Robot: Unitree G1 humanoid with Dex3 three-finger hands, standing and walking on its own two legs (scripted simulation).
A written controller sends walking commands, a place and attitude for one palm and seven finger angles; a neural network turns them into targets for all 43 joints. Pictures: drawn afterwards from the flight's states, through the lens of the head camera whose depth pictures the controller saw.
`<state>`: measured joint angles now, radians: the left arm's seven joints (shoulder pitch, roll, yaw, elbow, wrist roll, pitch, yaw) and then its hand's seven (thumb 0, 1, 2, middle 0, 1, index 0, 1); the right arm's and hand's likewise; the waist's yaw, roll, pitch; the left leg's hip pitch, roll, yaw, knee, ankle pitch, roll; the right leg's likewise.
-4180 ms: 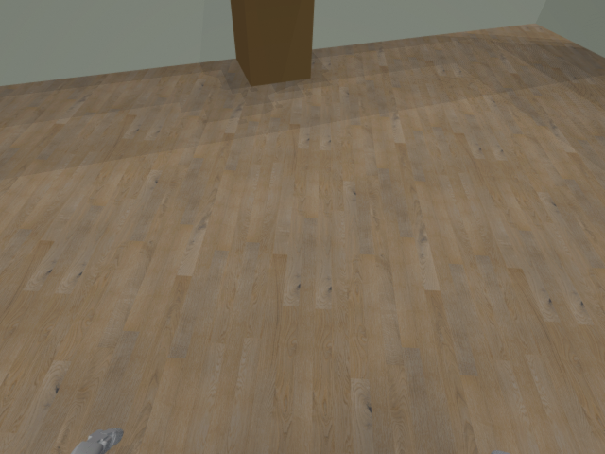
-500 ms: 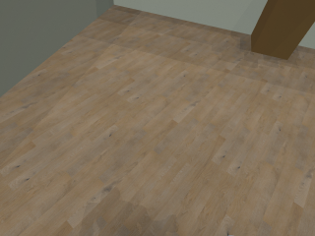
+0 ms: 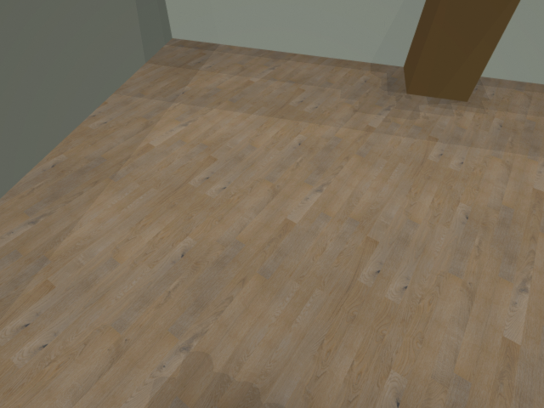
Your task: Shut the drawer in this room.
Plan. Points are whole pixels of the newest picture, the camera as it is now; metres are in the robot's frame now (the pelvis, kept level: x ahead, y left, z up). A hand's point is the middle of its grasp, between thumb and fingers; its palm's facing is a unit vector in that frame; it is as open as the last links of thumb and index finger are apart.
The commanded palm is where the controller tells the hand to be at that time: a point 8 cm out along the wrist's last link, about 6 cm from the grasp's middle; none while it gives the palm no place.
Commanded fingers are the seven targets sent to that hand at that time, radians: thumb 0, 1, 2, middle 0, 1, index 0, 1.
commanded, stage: stand and wait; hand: left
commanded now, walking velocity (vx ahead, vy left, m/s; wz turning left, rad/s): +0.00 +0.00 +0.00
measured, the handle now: out of the picture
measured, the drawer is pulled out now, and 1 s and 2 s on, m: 0.19 0.19 0.19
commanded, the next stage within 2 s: turn or walk to find it in 0.04 s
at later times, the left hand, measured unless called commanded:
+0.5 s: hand out of the picture -0.01 +0.16 -0.18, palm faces -0.03 -0.98 -0.18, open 7.4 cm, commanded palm none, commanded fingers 0.00 0.90 0.90 -0.20 -0.30 -0.20 -0.30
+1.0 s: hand out of the picture +0.04 +0.17 -0.18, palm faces -0.04 -0.98 -0.20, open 7.4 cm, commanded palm none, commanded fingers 0.00 0.90 0.90 -0.20 -0.30 -0.20 -0.30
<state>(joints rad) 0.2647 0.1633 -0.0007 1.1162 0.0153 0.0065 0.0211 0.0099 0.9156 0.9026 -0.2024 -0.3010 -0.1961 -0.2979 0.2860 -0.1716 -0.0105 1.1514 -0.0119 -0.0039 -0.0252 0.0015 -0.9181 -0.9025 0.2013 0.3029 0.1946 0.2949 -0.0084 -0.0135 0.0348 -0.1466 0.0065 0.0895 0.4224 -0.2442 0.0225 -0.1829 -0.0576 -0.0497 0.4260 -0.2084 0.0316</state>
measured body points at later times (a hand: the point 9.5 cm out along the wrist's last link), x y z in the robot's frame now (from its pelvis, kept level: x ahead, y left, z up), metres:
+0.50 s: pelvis -0.01 -0.01 -0.01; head +0.01 -0.02 +0.44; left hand +0.00 +0.21 -0.17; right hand -0.01 -0.24 -0.17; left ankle -0.01 +0.10 -0.74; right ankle +0.01 -0.14 -0.74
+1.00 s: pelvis +0.00 -0.01 +0.00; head +0.00 -0.01 +0.45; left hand +0.04 +0.22 -0.16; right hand +0.01 -0.24 -0.16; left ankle -0.01 +0.10 -0.74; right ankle +0.01 -0.14 -0.74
